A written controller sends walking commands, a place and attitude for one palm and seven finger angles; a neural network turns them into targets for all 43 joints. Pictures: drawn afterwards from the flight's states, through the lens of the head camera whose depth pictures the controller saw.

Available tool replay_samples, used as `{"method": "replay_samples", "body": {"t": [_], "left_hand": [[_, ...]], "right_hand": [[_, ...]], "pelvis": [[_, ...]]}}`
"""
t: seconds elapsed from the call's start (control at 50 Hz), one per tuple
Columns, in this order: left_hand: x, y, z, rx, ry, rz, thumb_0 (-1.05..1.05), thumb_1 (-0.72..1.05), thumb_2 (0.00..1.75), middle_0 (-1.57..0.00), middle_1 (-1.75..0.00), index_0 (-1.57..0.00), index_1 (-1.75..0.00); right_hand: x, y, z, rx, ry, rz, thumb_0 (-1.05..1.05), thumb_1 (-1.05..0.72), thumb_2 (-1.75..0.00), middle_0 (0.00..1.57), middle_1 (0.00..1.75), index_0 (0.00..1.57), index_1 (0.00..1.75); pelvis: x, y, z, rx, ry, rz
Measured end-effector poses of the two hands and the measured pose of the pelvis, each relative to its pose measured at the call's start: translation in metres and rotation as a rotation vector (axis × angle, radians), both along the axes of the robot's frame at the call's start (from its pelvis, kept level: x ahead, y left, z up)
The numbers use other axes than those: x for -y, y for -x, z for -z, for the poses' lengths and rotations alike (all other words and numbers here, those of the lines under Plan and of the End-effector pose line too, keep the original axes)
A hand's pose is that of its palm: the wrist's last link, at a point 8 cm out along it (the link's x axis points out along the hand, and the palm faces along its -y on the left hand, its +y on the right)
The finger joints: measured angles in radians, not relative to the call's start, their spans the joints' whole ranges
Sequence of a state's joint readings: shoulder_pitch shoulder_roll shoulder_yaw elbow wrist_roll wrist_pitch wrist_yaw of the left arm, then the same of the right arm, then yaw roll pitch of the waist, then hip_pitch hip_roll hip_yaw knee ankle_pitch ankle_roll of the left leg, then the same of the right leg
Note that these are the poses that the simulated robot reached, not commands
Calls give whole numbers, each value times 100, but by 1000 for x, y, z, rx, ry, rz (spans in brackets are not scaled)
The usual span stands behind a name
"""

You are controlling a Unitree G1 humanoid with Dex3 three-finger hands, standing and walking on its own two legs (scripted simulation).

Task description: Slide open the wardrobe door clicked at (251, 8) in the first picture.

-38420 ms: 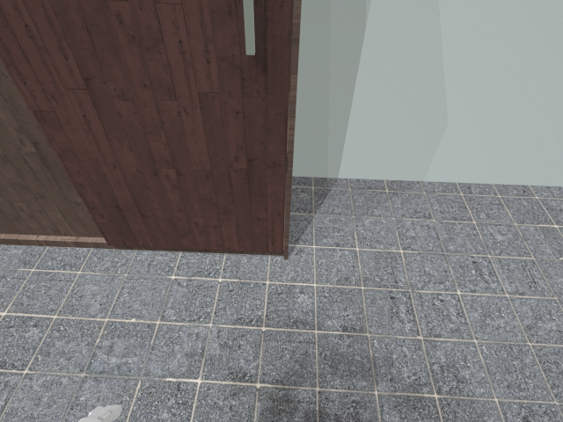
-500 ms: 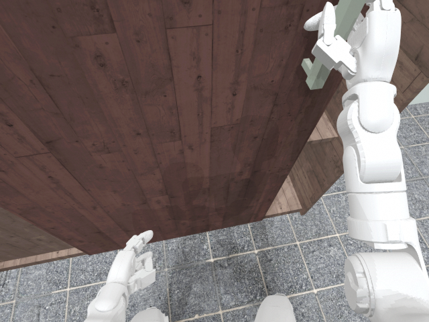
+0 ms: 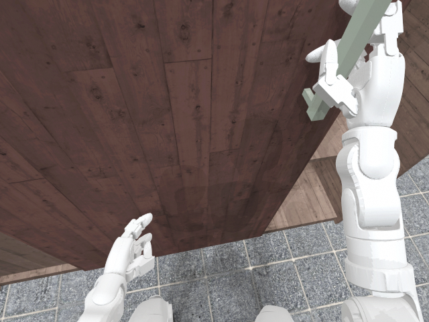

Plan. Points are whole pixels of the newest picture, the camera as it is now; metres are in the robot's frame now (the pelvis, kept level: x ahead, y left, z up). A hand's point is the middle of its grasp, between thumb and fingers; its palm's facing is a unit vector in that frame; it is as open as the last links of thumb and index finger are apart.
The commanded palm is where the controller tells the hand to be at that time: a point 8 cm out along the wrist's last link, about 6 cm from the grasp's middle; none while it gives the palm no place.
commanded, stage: step sideways, sliding the door along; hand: right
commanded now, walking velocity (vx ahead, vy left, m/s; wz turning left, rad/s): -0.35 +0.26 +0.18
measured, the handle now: (343, 37) +0.40 -0.18 +0.28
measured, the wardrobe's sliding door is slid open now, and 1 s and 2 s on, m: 0.39 0.48 0.48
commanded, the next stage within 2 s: stop walking and hold the door there in 0.42 s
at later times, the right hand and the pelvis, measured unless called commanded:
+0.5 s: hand (254, 88) +0.35 -0.07 +0.25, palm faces +0.13 +0.99 -0.01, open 7.2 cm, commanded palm +0.32 -0.04 +0.23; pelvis -0.04 +0.08 +0.03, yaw +5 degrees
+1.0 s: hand (262, 83) +0.36 -0.08 +0.26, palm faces +0.38 +0.88 -0.28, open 6.8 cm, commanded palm +0.32 -0.12 +0.21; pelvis -0.07 +0.15 +0.02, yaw +13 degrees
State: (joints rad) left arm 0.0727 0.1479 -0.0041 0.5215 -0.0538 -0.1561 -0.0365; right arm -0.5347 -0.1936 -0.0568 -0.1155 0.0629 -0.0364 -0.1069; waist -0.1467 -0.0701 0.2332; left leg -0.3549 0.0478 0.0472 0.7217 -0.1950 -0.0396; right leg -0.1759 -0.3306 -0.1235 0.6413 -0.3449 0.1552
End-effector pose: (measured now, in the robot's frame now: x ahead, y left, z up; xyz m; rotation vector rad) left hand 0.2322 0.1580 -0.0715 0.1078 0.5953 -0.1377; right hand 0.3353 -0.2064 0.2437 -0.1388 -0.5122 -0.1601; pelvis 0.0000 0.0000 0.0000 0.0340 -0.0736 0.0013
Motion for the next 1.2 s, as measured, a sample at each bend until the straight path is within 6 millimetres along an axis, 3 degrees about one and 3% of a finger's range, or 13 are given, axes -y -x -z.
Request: {"method": "replay_samples", "body": {"t": [0.04,0.1,0.2,0.32,0.44,0.54,0.6,0.66,0.74,0.84,0.96,1.1,1.2], "left_hand": [[-13,-12,10,25,35,5,1,91,90,-20,-30,-20,-30],[-38,-17,15,23,30,-32,1,91,90,-20,-30,-20,-30],[-78,7,8,-53,-43,-86,1,91,90,-20,-30,-20,-30],[-111,54,3,-162,-157,-108,1,91,90,-20,-30,-20,-30],[-126,90,-13,-237,-168,-105,1,91,90,-20,-30,-20,-30],[-140,98,-26,-233,-162,-111,1,91,90,-20,-30,-20,-30],[-156,97,-29,-195,-136,-155,1,91,90,-21,-30,-20,-30],[-181,96,-25,-118,-92,-202,1,90,90,-21,-31,-20,-30],[-230,101,-2,-42,-64,-266,1,90,90,-21,-31,-20,-30],[-285,149,12,-116,-108,-443,1,91,90,-20,-30,-20,-30],[-314,233,4,-255,-198,-561,1,91,90,-20,-30,-20,-30],[-306,312,-7,-334,-304,-659,1,91,90,-20,-30,-20,-30],[-268,339,-8,-360,-264,-716,1,91,90,-20,-30,-19,-30]], "right_hand": [[-19,2,1,7,17,30,-8,-78,-84,55,144,6,109],[-46,5,0,-7,21,28,-8,-78,-84,54,144,4,110],[-89,10,1,-5,-6,-68,-6,-78,-83,48,143,4,109],[-86,9,5,39,-39,-90,-5,-78,-82,44,143,6,95],[-86,10,3,17,-69,-80,-4,-76,-84,46,143,9,99],[-88,10,1,-12,-84,-40,-3,-74,-85,49,142,12,107],[-85,10,-1,-14,-8,-3,-6,-71,-84,54,143,11,112],[-85,12,-6,-51,67,84,-9,-68,-84,54,142,12,119],[-89,17,-11,-96,145,223,-14,-65,-83,51,141,12,122],[-91,21,-18,-190,178,290,-15,-63,-81,48,141,16,128],[-88,20,-20,-200,163,265,-14,-61,-80,47,140,22,130],[-85,15,-14,-134,94,169,-12,-61,-82,46,141,23,129],[-83,15,-13,-130,71,122,-11,-63,-80,45,144,23,127]], "pelvis": [[-17,-2,9,-3,4,8],[-27,5,2,-39,27,-6],[-38,20,-16,-72,48,-1],[-50,33,-10,-64,3,7],[-69,36,-26,-53,-66,-65],[-94,40,-35,-57,-98,-103],[-113,42,-36,-64,-92,-136],[-135,44,-29,-60,-65,-167],[-158,48,-6,-57,7,-173],[-157,57,-16,-56,56,-205],[-157,70,-25,-46,83,-217],[-137,82,-17,-52,29,-242],[-121,90,-21,-48,17,-285]]}}
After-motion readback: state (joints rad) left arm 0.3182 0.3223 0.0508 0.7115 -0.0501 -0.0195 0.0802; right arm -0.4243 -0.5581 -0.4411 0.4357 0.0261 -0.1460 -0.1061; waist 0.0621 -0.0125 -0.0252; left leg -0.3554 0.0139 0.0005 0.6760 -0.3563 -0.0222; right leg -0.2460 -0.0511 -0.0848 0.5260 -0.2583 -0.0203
